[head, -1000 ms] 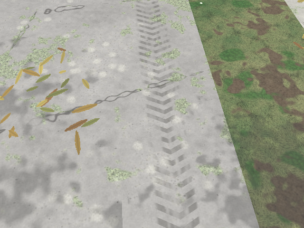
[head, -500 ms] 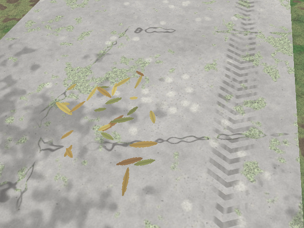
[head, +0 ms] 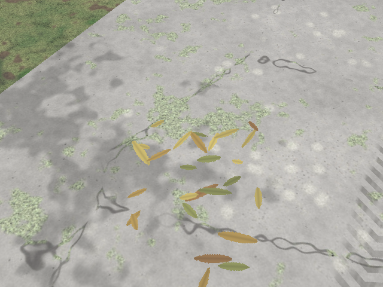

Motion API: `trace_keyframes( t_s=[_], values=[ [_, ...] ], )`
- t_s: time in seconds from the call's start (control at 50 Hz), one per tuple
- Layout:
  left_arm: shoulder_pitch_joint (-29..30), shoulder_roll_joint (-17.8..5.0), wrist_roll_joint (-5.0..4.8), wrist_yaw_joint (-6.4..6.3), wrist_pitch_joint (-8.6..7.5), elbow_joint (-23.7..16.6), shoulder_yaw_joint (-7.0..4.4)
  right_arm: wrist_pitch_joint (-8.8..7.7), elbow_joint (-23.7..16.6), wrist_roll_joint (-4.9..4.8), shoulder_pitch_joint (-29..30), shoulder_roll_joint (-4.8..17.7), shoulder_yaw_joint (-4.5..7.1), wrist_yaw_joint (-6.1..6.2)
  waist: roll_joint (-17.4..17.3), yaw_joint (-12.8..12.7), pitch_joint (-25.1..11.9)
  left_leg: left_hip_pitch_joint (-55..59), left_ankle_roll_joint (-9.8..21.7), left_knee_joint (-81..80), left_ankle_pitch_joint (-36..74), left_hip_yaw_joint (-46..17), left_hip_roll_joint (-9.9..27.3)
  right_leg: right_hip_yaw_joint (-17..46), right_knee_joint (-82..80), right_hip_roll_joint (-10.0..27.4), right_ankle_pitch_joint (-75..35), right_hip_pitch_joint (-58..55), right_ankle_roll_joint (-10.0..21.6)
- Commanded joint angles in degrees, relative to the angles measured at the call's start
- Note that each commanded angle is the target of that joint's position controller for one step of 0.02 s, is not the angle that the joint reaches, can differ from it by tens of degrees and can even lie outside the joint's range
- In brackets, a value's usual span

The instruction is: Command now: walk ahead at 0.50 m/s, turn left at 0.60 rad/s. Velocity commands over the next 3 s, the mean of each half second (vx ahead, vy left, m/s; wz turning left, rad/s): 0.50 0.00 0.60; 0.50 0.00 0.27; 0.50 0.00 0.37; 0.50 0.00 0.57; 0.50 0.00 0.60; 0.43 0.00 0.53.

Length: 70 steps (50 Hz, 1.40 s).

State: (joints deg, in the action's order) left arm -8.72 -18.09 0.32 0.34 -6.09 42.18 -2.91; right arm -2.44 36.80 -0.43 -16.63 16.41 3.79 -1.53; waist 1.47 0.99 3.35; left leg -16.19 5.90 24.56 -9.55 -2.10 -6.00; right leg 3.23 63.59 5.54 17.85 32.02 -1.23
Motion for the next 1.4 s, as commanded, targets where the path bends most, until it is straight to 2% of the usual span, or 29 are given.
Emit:
trace_keyframes(
  t_s=[0.02,0.18,0.28,0.3,0.32,0.34,0.36,0.38,0.42,0.62,0.72,0.76,0.8,0.82,0.84,0.86,0.88,0.9,0.94,1.02,1.08,1.2,1.26,1.3,1.32,1.34,1.36,1.38,1.4],
  values=[
    [-1.2,-4.8,0.86,-0.40,0.49,-3.1,-1.41,-1.48,-3.9,-0.04,1.9,8.8,2.39,1.24,-3.6,-2.1,-5.2,4.0,11.2,-11.6,15.7,-15.6,14.2,0.1,-6.0,0.6,-6.1,4.2,-2.3],
    [13.1,-3.5,-0.53,1.08,-0.53,-7.2,-0.56,-0.43,0.3,-1.14,-4.8,9.9,2.78,2.50,-6.4,3.3,-2.6,4.2,6.4,-7.7,4.9,-16.8,12.2,0.7,-32.2,-5.0,-22.9,-2.3,-2.0],
    [3.7,-6.9,-0.50,0.99,-1.65,-5.4,-2.74,0.49,0.5,-0.94,-3.4,7.8,2.35,2.75,-9.2,-2.3,-5.8,8.1,3.2,3.8,9.7,-21.6,11.5,0.1,-38.5,-5.6,-14.6,-15.9,2.5],
    [-3.9,-9.3,0.50,0.56,-1.93,-4.7,-3.59,0.32,-0.4,-0.38,-2.9,4.8,1.19,2.49,-6.1,-5.9,-12.9,3.0,1.2,16.5,7.2,-18.2,8.4,5.6,-36.9,1.1,-13.9,-29.7,5.9],
    [-11.7,-14.2,1.53,0.26,-1.35,-3.3,-4.93,-0.08,-1.6,-1.49,-9.7,1.4,0.09,2.56,9.0,-5.1,-22.5,-16.5,-3.7,36.8,-10.8,-9.7,0.3,28.2,-39.2,14.6,-3.5,-52.0,14.9],
    [-12.6,-11.1,-0.10,0.81,-0.88,-2.6,-4.32,-0.38,-1.6,-1.88,-11.2,4.8,0.22,2.69,15.6,-4.8,-22.6,-26.7,-4.7,47.3,-24.3,-9.1,2.2,43.4,-44.9,19.4,9.8,-53.8,16.9],
    [-9.7,-6.8,-0.54,0.59,-0.47,-3.4,-3.16,-0.13,-1.2,-1.98,-6.5,9.2,1.47,2.63,8.6,-5.9,-14.2,-29.9,-5.2,51.3,-19.6,-9.4,5.2,36.3,-46.5,17.3,13.6,-46.7,14.4],
    [-7.0,-5.3,-0.14,0.32,0.11,-3.8,-2.60,0.21,-1.9,-1.34,-2.2,9.7,1.68,2.66,4.2,-5.6,-9.0,-29.0,-5.5,51.2,-15.3,-6.8,7.3,27.7,-46.9,14.9,8.3,-39.4,12.3],
    [-3.7,-3.0,0.46,0.09,0.31,-3.1,-1.73,0.49,-2.8,-0.71,0.7,8.1,1.95,2.23,4.0,-3.1,-3.4,-25.3,-5.3,46.1,-10.3,-6.1,10.6,16.6,-49.8,10.4,-2.9,-28.6,10.9],
    [-6.1,-6.8,-0.60,0.22,-0.05,2.0,-2.72,0.17,-4.9,-0.58,9.7,1.7,-0.18,0.38,1.8,-4.1,-0.8,-21.7,-5.5,20.5,8.1,-1.4,11.1,-4.2,-55.3,7.6,-21.1,-26.7,11.6],
    [-11.1,-9.5,-2.18,0.23,1.46,5.4,-3.18,-0.59,-7.5,-0.81,17.3,2.3,-0.42,-1.06,2.3,-5.5,1.6,-19.3,-3.4,10.0,5.1,2.2,9.4,-5.1,-53.8,10.7,-24.6,-33.2,10.8],
    [-11.0,-10.7,-2.60,0.00,2.18,6.2,-3.37,-0.65,-7.4,-0.35,15.1,4.1,0.41,-1.16,3.9,-2.8,-0.6,-13.4,-1.4,7.3,0.7,4.2,7.1,-6.4,-48.2,11.1,-39.0,-35.9,9.7],
    [-10.8,-9.6,-2.38,-0.50,2.62,6.5,-2.59,-0.41,-2.8,-0.03,0.1,8.7,3.05,-0.44,3.2,5.4,-9.9,10.4,1.7,3.9,5.0,5.8,4.2,-10.8,-29.8,7.2,-48.4,-29.2,6.6],
    [-10.8,-6.0,-0.15,-0.59,2.23,4.6,-0.99,0.15,-1.0,0.17,-10.1,13.8,4.49,0.72,-5.3,8.7,-18.2,29.0,5.4,6.5,8.8,-9.5,16.1,-12.0,-10.3,4.1,-26.7,-14.5,4.1],
    [-16.8,-0.3,-0.22,0.24,0.99,3.6,0.92,-0.03,-0.9,0.09,-8.8,17.0,4.29,0.60,-17.5,2.9,-25.8,40.8,14.6,-1.6,-2.9,-37.1,28.2,-5.3,6.6,-5.7,15.7,4.0,1.7],
    [-11.2,-6.6,-2.08,0.62,0.09,4.0,-0.70,-0.50,-1.3,-0.09,-8.3,11.3,2.95,0.26,-9.6,6.0,-23.1,37.7,12.7,-5.2,-7.0,-36.9,27.2,1.3,11.5,-3.3,15.4,9.6,2.2],
    [-6.2,-7.7,-3.25,0.76,-0.43,1.9,-1.12,-0.98,-0.9,-0.02,-5.1,9.7,2.21,0.16,-8.9,5.3,-14.4,30.4,10.5,-6.2,-2.4,-27.8,24.9,0.2,10.9,-1.1,10.3,12.8,2.9],
    [-4.8,-6.7,-2.57,0.37,-0.55,2.0,-0.92,-1.27,-0.8,-0.07,-1.6,8.2,1.72,0.08,-5.2,3.2,-10.3,22.8,9.2,-7.2,3.6,-21.6,22.4,-0.4,7.7,1.1,5.2,11.0,2.7],
    [-6.5,-5.8,-1.37,0.39,0.30,2.7,-1.13,-1.78,-1.0,0.70,2.6,5.6,0.98,-0.09,-6.4,-0.7,-7.0,12.7,8.3,-10.8,9.6,-14.8,19.1,0.2,3.2,3.5,-0.5,4.9,1.8],
    [-5.1,-3.0,-0.71,0.16,2.22,2.5,-0.66,-3.18,1.2,0.42,2.7,6.6,1.39,0.36,-4.9,-2.3,-3.8,7.1,9.5,-16.0,13.8,-9.0,18.4,-0.4,-4.0,3.6,-6.5,5.0,-0.5],
    [1.9,-2.1,0.00,0.31,1.75,0.2,-0.22,-2.79,3.0,0.04,0.1,7.4,1.58,1.17,-4.0,-0.4,-1.3,6.9,8.3,-16.8,13.2,-6.4,16.2,-0.8,-16.3,2.4,-15.9,6.1,-1.4],
    [11.7,-2.5,-0.85,1.88,0.32,-2.7,0.11,-1.76,6.5,-1.09,-5.2,9.7,2.36,2.11,-4.8,2.4,0.3,9.3,6.0,-13.4,6.9,-8.1,17.2,-0.3,-32.5,-1.8,-22.9,0.2,-0.8],
    [9.2,-4.9,-0.80,2.10,-0.32,-2.4,-0.75,-0.98,7.3,-0.91,-5.2,10.0,2.72,2.56,-6.7,0.2,-0.9,12.7,4.3,-8.4,8.6,-11.3,18.9,0.0,-35.2,-2.6,-17.1,-4.5,1.1],
    [-1.5,-8.1,-0.53,1.50,-0.68,0.5,-2.51,-0.44,7.1,-0.30,-4.9,8.0,1.97,2.57,-6.1,-5.0,-7.5,10.1,1.6,4.4,15.6,-9.1,14.2,-1.6,-36.7,-3.1,-15.1,-20.7,3.8],
    [-10.7,-11.8,0.29,0.99,-0.69,1.4,-3.47,-0.27,5.6,0.81,-5.4,4.5,0.63,2.59,0.2,-8.3,-17.0,0.9,-0.6,21.8,4.0,-6.0,9.5,8.0,-34.7,6.8,-14.5,-36.8,6.9],
    [-13.6,-15.6,0.40,1.17,0.12,2.8,-4.48,-1.24,4.3,-0.76,-14.1,-0.9,-0.73,2.41,18.4,-4.1,-24.2,-20.1,-4.4,41.2,-23.6,-2.1,2.0,34.2,-41.7,18.9,0.0,-54.2,15.4],
    [-12.7,-9.5,-0.21,1.30,0.17,2.0,-3.01,-1.52,5.6,-1.96,-11.6,5.3,0.53,2.51,12.3,-6.2,-21.1,-25.9,-4.3,48.5,-23.5,-7.8,4.9,38.5,-46.6,17.8,11.8,-51.2,14.3],
    [-9.3,-6.3,-0.39,1.05,0.17,1.6,-2.14,-1.37,4.3,-2.40,-5.6,8.7,1.61,2.54,7.8,-6.6,-13.3,-28.4,-3.9,49.6,-18.5,-6.8,7.3,29.2,-47.6,16.2,11.6,-44.2,11.9],
    [-5.5,-5.1,0.01,0.99,0.21,1.4,-1.68,-1.06,3.9,-1.92,-3.0,8.3,1.66,2.81,4.1,-5.0,-9.3,-26.3,-4.0,48.2,-14.0,-5.3,9.8,22.5,-48.6,14.2,4.9,-36.9,10.8]
  ],
)
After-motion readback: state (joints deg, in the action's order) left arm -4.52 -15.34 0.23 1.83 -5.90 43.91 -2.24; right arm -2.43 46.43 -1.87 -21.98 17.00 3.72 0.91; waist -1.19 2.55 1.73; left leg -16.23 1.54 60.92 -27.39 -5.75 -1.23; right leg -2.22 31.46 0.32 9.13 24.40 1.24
